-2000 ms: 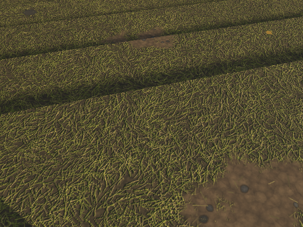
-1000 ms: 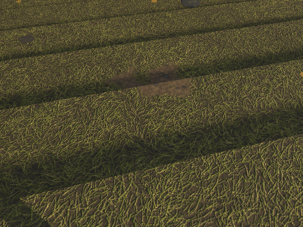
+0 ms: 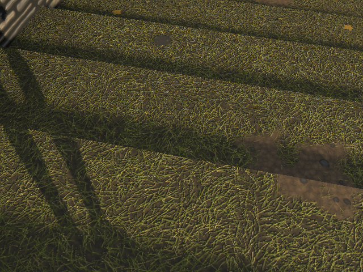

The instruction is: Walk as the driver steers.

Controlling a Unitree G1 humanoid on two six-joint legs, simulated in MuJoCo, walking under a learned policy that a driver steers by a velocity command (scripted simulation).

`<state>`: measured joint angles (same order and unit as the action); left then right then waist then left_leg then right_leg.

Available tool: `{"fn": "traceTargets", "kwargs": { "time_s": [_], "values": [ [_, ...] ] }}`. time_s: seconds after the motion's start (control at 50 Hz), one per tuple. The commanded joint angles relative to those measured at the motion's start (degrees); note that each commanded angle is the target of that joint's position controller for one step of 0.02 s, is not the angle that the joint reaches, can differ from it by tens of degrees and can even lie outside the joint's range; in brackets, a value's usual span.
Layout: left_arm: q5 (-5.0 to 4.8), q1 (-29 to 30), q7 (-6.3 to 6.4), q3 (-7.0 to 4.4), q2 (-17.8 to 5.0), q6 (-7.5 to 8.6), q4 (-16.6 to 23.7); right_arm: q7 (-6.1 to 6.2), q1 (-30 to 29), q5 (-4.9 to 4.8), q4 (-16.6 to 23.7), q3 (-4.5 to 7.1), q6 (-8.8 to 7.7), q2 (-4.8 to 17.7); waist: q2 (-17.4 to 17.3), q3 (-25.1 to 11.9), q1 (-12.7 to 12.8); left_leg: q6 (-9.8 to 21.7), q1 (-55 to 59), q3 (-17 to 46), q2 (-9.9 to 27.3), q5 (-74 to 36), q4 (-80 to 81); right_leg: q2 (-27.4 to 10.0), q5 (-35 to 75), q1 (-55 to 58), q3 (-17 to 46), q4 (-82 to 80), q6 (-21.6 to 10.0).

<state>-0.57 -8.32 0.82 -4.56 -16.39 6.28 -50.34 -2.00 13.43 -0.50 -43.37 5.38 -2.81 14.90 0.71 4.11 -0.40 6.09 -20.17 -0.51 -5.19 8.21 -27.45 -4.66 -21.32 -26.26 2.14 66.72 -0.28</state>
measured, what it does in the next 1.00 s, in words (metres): goes down: right foot 0.16 m lower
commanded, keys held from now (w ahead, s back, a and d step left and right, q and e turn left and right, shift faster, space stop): w+q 0.20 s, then w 0.70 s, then w+e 0.10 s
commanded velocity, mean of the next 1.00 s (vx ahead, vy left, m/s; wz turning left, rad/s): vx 0.50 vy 0.00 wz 0.24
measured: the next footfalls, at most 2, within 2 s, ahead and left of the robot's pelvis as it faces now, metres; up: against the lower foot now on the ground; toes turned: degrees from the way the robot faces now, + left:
right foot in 0.54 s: +0.49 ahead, -0.21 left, -0.16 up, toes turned +12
left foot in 1.02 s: +0.77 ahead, +0.03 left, -0.16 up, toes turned +10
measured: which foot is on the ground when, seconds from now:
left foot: down 0.00-0.54, up 0.56-1.00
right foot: up 0.00-0.52, down 0.54-1.00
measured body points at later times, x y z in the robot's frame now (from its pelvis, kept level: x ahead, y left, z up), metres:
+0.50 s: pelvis +0.30 -0.08 -0.09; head +0.31 -0.07 +0.36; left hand +0.46 +0.20 -0.17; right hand +0.36 -0.38 -0.20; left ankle +0.07 +0.06 -0.73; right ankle +0.47 -0.20 -0.81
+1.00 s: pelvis +0.61 -0.10 -0.17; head +0.64 -0.09 +0.28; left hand +0.49 +0.14 -0.31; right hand +0.91 -0.24 -0.23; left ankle +0.73 +0.02 -0.89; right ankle +0.46 -0.22 -0.89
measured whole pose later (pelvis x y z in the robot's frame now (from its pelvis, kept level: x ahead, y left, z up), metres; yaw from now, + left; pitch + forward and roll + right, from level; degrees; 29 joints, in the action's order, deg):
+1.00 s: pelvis +0.61 -0.10 -0.17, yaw +10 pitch +4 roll +0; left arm -1.2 -26.9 1.1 -2.4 -13.3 1.8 -55.9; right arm -2.4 -1.5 -0.4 -36.4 1.8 -4.8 11.4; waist -0.1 -0.6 5.7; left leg 4.3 -30.9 -1.2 -1.2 0.7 -28.5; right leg 3.7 -25.5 2.1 1.2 20.5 -3.6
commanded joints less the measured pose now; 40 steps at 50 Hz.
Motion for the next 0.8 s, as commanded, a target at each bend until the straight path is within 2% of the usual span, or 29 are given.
{"fn": "traceTargets", "kwargs": {
  "time_s": [0.02,0.06,0.08,0.1,0.14,0.16,0.2,0.22,0.26,0.32,0.36,0.42,0.44,0.48,0.5,0.52,0.54,0.56,0.58,0.6,0.62,0.64,0.66,0.68,0.7,0.72,0.74,0.76,0.8],
  "values": [
    [0.82,-2.51,0.65,-1.71,-5.78,-0.96,3.11,0.79,0.21,-0.09,4.28,1.74,-1.54,7.57,-1.61,-8.28,1.84,11.18,8.89,19.55,15.14,-10.86,13.15,-2.42,3.32,-5.05,2.72,-8.2,1.11],
    [1.52,2.05,0.69,-1.3,-4.59,-1.53,5.2,2.0,2.42,-0.25,3.87,2.24,-1.16,9.4,-1.44,-7.43,0.7,11.18,8.16,19.04,14.41,-9.98,13.93,-1.13,8.58,-7.04,2.27,-14.81,2.18],
    [2.11,3.03,0.53,-0.57,-2.79,-1.44,5.61,2.37,2.92,0.02,3.79,2.58,-0.8,10.1,-2.53,-8.03,0.38,10.82,6.54,17.42,13.13,-11.71,13.06,-0.16,13.31,-5.38,1.26,-16.3,2.61],
    [2.16,1.32,-0.29,-0.74,-3.34,-0.89,4.89,2.67,3.48,1.16,4.47,2.82,-0.72,10.67,-2.94,-9.92,0.54,10.53,6.62,17.08,13.38,-13.6,10.83,0.36,21.2,-4.46,1.42,-13.4,2.39],
    [0.81,4.27,-1.07,-1.62,-5.92,-0.45,5.94,2.59,6.19,0.7,4.74,2.27,-0.88,9.43,-3.22,-8.21,-0.35,10.04,8.51,19.6,13.06,-6.52,10.16,0.51,24.1,-10.51,3.06,-14.81,1.75],
    [-0.72,8.3,-1.55,-2.15,-7.57,0.04,7.96,3.25,11.24,-0.08,2.57,2.03,-1.32,8.44,-5.1,-6.09,-1.84,10.07,16.29,25.9,15.11,1.08,9.42,-0.88,23.1,-19.96,7.72,-16.0,1.0],
    [-0.59,12.06,-2.27,-2.22,-8.39,1.15,9.89,4.06,14.42,-0.15,1.75,1.92,-1.74,8.72,-5.24,-4.07,-2.7,10.04,23.26,29.89,16.58,4.78,7.97,-0.92,22.4,-28.62,9.85,-20.67,0.06],
    [0.55,13.0,-2.85,-1.76,-7.51,1.26,10.48,5.0,13.33,-0.31,1.57,1.65,-1.27,8.21,-4.98,-2.3,-2.02,8.95,17.82,24.62,13.9,6.52,6.16,-0.6,29.41,-25.04,8.65,-27.17,0.55],
    [1.88,12.44,-4.13,-0.7,-3.7,1.47,10.54,5.69,12.27,-0.43,1.97,1.37,-0.73,8.15,-6.15,-2.97,-2.65,8.38,9.3,22.46,12.17,8.83,3.06,1.27,39.97,-16.05,6.41,-28.11,-0.01],
    [1.12,11.07,-5.13,-0.32,-3.52,1.04,11.54,5.67,12.03,-0.37,2.76,1.01,-0.92,8.47,-7.46,-1.72,-2.14,8.56,4.68,24.41,12.14,10.79,-2.14,1.67,40.17,-14.99,6.13,-26.45,-0.95],
    [1.45,13.86,-5.76,0.4,-2.85,1.11,13.25,5.96,13.62,-0.33,2.91,0.85,-0.42,8.77,-5.91,-0.8,-4.36,7.91,6.05,25.06,11.74,12.09,-5.98,2.01,38.08,-16.51,5.23,-29.16,-0.89],
    [0.56,12.48,-6.68,0.7,-3.14,1.1,13.48,6.66,12.87,-0.88,2.75,0.94,0.77,9.66,-5.5,-0.49,-4.72,4.96,5.09,23.68,11.38,15.62,-11.55,0.59,42.07,-10.71,5.46,-35.06,-0.42],
    [0.27,11.5,-6.58,0.82,-3.23,1.07,13.05,6.7,12.61,-1.4,2.71,0.82,1.08,9.21,-5.94,-0.29,-4.9,3.82,6.24,22.94,10.9,14.34,-13.76,-0.06,42.83,-9.02,5.17,-38.11,-0.03],
    [0.27,7.15,-5.63,-0.13,-5.3,0.47,11.04,6.98,13.65,-1.61,1.7,0.33,1.38,7.53,-6.01,-0.63,-4.85,1.44,11.65,21.04,9.85,7.67,-21.37,-2.87,45.95,-5.47,4.74,-44.98,0.16],
    [0.28,2.89,-5.07,-0.8,-6.16,0.46,9.11,6.63,14.46,-1.77,0.37,0.11,1.37,6.64,-4.95,-2.41,-3.16,0.51,12.09,19.51,8.85,4.26,-28.81,-2.66,46.34,0.63,2.86,-47.0,-0.11],
    [0.25,-6.25,-4.57,-1.74,-7.24,0.51,6.03,5.91,13.69,-1.61,-0.43,-0.26,1.2,6.33,-2.41,-5.55,1.63,-1.13,9.43,16.19,6.82,0.18,-38.91,-1.09,46.88,11.74,-0.93,-49.71,-0.29],
    [0.36,-18.43,-4.31,-2.25,-8.79,0.12,2.39,4.87,14.43,-1.18,-2.4,-0.62,0.28,5.03,-0.51,-9.48,6.85,-4.17,-2.26,14.2,3.69,12.72,-57.2,-4.94,48.05,29.0,2.63,-45.26,-2.63],
    [2.5,-26.26,-5.16,-1.3,-10.11,0.86,-0.61,3.27,22.52,-1.04,-4.5,-1.76,-0.81,-1.53,14.3,-16.55,5.56,-6.53,-23.63,15.09,-3.55,45.69,-83.96,-8.95,67.8,50.67,5.63,-23.7,-3.82],
    [1.0,-26.78,-5.34,-2.29,-13.42,-0.41,-2.69,3.07,29.69,-2.1,-2.75,-2.88,-2.1,-1.36,27.96,-21.4,1.58,-8.19,-33.17,14.17,-0.81,40.98,-94.69,-13.29,69.56,54.15,17.26,-24.71,-6.51],
    [-0.03,-27.73,-4.94,-2.39,-12.08,-2.3,-1.95,3.34,25.56,-2.5,-1.55,-2.62,-2.79,2.37,20.34,-23.2,4.21,-8.95,-38.66,12.69,0.26,37.13,-96.29,-16.03,51.42,52.53,22.87,-30.37,-10.95],
    [-0.69,-23.8,-3.97,-2.84,-14.15,-3.3,-2.95,4.21,19.0,-3.86,2.66,-2.77,-3.28,2.43,12.65,-22.16,2.09,-8.33,-43.23,7.39,2.74,27.53,-91.6,-20.04,19.92,47.35,35.26,-42.42,-15.14],
    [-0.3,-17.19,-3.03,-1.37,-10.66,-3.41,-0.5,5.45,10.57,-4.13,4.23,-2.44,-2.68,4.08,5.12,-15.2,2.22,-8.18,-44.47,2.85,6.14,21.92,-89.94,-20.09,11.71,37.47,38.04,-48.95,-16.79],
    [1.36,-12.32,-2.72,-0.25,-8.6,-2.06,0.9,5.92,6.09,-3.77,5.21,-2.6,-2.01,5.87,1.39,-10.35,1.43,-5.89,-40.55,6.27,9.25,16.79,-82.82,-21.37,14.72,26.47,36.66,-47.84,-18.24],
    [1.99,-10.61,-2.53,1.22,-4.36,-0.42,0.41,5.91,3.72,-2.17,5.02,-2.4,-1.5,4.93,0.28,-7.38,0.71,-3.99,-37.0,9.7,10.73,13.24,-77.65,-19.51,22.14,17.98,31.39,-44.89,-16.21],
    [1.69,-9.23,-2.96,2.44,-1.3,0.3,-0.18,5.16,3.38,-1.38,5.22,-1.92,-1.25,4.61,2.72,-4.08,-1.8,-2.02,-34.94,10.05,11.86,8.49,-65.25,-13.48,24.28,12.73,22.15,-44.68,-11.91],
    [1.69,-7.22,-2.28,2.38,-2.25,0.25,-0.08,4.58,1.2,-0.36,6.6,-2.03,-1.04,3.29,6.45,-0.41,-3.12,-2.79,-27.31,6.95,11.7,3.26,-48.11,-6.53,23.94,3.58,11.45,-50.06,-9.11],
    [1.91,-7.85,-1.33,1.96,-3.98,0.28,0.06,4.28,-1.3,0.93,7.17,-1.96,-1.39,2.63,8.29,-0.29,-1.53,-4.32,-22.23,3.89,10.58,-3.62,-37.39,-3.91,28.88,2.17,7.78,-53.01,-9.31],
    [1.43,-10.07,-0.44,2.11,-3.88,0.14,-0.84,3.93,-2.8,1.66,7.03,-2.39,-1.71,1.1,7.92,-1.98,-0.83,-5.72,-18.17,2.88,9.91,-8.68,-30.0,-3.53,34.99,3.46,6.13,-52.95,-9.93],
    [0.11,-13.69,0.27,1.49,-5.3,-0.36,-1.88,2.63,-4.05,0.91,7.07,-3.21,-2.08,-1.75,6.59,-4.55,0.27,-6.69,-14.05,1.61,8.07,-12.9,-17.4,-4.84,43.78,10.17,5.17,-52.99,-9.65]
  ]
}}
Velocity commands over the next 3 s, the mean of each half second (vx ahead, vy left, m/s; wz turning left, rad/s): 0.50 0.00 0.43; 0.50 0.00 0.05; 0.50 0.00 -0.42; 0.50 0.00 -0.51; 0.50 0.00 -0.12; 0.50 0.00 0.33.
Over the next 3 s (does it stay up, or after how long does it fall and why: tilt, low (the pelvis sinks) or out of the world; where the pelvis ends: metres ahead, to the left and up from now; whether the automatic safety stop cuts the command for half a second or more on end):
stays up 1.66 -0.29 -0.36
